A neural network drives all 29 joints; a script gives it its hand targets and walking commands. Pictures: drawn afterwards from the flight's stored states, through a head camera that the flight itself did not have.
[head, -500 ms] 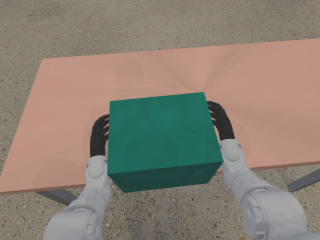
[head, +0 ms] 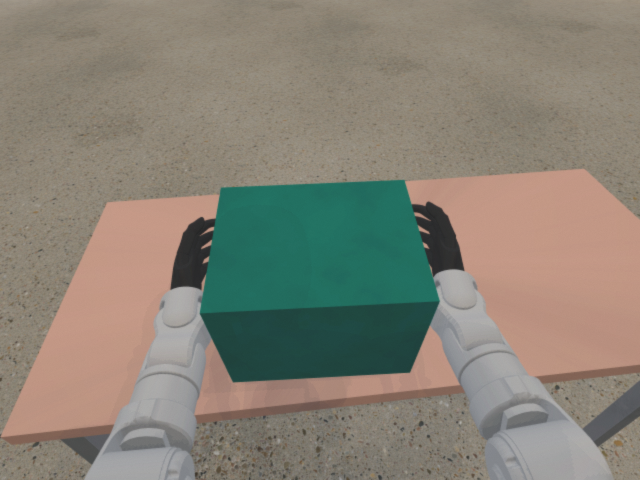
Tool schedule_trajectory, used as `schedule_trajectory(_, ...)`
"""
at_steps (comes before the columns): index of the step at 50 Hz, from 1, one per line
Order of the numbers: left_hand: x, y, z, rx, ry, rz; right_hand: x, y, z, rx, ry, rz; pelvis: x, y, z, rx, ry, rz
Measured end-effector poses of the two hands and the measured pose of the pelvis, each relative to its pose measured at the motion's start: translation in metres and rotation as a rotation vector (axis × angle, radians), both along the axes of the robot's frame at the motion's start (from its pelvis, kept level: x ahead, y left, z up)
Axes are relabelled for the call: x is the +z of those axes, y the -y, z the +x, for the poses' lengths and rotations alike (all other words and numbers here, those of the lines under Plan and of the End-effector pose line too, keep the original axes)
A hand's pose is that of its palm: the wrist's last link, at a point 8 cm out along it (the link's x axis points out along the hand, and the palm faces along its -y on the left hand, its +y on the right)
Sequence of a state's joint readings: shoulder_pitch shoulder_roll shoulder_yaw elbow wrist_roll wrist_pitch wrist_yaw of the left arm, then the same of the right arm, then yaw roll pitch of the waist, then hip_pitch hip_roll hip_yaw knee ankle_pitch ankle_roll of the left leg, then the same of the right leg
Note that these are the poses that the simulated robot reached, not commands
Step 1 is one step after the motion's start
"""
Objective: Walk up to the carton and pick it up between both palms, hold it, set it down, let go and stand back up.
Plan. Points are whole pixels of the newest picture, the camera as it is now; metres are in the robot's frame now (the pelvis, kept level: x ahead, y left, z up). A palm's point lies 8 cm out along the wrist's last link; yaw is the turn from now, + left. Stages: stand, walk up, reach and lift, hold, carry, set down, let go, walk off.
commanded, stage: reach and lift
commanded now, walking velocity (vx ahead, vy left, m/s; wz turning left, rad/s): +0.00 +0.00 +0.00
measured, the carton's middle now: (317, 282) +0.37 +0.02 +0.08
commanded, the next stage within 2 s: hold in 1.60 s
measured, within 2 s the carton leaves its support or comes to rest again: neither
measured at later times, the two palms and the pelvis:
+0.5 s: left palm (178, 276) +0.35 +0.19 +0.13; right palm (456, 281) +0.33 -0.15 +0.12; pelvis -0.02 +0.02 +0.00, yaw +0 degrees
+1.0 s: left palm (178, 266) +0.34 +0.18 +0.15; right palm (466, 270) +0.33 -0.15 +0.14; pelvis -0.02 +0.02 +0.00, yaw -1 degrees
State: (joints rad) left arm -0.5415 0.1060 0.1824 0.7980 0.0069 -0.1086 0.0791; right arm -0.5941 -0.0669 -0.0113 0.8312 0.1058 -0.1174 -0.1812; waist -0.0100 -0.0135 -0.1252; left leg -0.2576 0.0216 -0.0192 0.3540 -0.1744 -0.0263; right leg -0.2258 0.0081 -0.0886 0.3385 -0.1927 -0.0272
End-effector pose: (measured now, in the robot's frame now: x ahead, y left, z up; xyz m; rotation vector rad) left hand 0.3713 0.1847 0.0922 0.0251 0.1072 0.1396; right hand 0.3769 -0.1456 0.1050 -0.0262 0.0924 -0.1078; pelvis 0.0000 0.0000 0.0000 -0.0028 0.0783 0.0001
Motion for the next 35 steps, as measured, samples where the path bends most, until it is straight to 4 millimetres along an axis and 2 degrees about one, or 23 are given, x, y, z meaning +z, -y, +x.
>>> schedule_trajectory(7,0.021,-0.005,-0.011,-0.011,-0.034,0.003,0.014,-0.003,-0.013,-0.005,-0.028,-0.022,0.003,-0.001,-0.003,-0.003,0.109,-0.002)
schedule_trajectory(19,0.031,-0.003,-0.024,-0.050,-0.057,0.025,0.015,-0.002,-0.038,-0.036,-0.044,-0.027,0.003,-0.010,-0.016,0.008,0.150,-0.007)
schedule_trajectory(35,0.046,0.005,-0.026,-0.071,-0.070,0.060,0.026,0.005,-0.048,-0.063,-0.050,0.030,0.002,-0.020,-0.021,-0.008,0.147,-0.011)
